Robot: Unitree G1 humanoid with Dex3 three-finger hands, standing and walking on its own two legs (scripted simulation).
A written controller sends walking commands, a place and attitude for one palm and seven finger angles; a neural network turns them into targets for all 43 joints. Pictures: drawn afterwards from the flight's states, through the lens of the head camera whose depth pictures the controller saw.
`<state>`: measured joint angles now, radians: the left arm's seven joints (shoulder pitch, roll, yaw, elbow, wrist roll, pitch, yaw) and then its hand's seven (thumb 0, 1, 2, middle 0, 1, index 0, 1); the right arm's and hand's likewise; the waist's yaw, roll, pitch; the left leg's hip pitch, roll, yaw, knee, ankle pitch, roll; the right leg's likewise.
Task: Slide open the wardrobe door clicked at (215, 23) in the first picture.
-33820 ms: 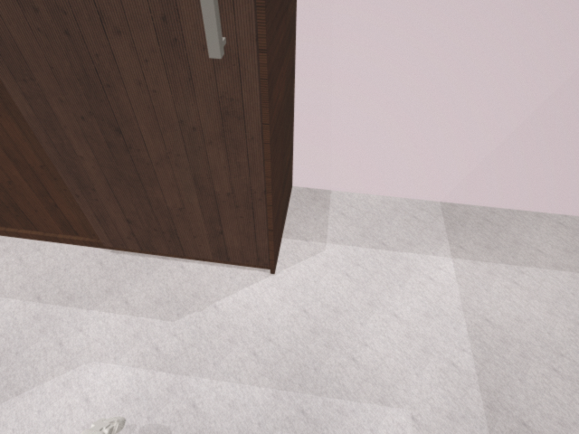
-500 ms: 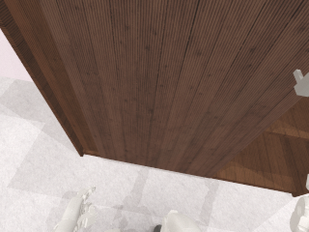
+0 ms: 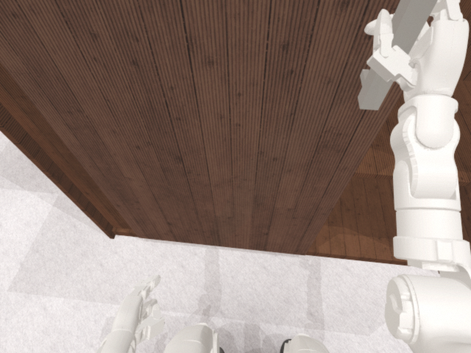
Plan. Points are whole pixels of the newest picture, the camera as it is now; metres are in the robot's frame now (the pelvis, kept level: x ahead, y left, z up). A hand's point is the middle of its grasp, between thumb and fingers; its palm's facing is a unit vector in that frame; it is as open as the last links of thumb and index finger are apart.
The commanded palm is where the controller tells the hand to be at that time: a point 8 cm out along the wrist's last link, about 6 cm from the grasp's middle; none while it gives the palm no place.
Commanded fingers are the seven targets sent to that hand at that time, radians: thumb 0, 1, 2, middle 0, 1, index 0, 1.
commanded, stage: stop walking and hold the door there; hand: right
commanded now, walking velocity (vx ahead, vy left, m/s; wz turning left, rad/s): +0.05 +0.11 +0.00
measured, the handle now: (396, 25) +0.48 -0.17 +0.27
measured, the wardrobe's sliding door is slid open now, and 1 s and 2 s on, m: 0.56 0.56 0.56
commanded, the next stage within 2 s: loosen the grip on the handle in 0.56 s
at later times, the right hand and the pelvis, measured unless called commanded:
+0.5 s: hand (380, 51) +0.43 -0.15 +0.26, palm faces +0.11 +0.99 -0.06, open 6.4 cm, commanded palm +0.41 -0.18 +0.23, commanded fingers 0.00 -0.90 -0.90 0.45 1.40 0.45 1.40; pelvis +0.01 -0.01 +0.01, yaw +0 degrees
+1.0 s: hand (391, 50) +0.43 -0.16 +0.27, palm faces +0.23 +0.97 -0.05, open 12.4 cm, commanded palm +0.41 -0.18 +0.25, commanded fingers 0.00 0.55 -0.20 0.34 1.27 0.34 1.27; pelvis -0.03 +0.01 +0.00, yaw +0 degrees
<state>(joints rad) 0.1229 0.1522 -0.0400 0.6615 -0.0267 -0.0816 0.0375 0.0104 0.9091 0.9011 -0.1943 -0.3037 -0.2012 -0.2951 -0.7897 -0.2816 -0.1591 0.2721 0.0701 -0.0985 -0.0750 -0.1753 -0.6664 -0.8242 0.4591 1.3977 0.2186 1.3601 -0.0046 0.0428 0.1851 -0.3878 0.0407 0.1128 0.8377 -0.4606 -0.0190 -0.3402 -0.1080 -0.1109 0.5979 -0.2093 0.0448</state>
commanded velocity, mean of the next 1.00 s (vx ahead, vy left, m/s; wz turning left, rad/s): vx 0.00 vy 0.00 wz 0.00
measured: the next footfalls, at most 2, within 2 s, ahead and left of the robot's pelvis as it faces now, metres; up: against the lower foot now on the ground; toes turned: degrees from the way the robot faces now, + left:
left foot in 0.04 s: +0.07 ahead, +0.08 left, +0.00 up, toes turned +5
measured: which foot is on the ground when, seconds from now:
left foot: up 0.00-0.02, down 0.04-1.00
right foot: down 0.00-1.00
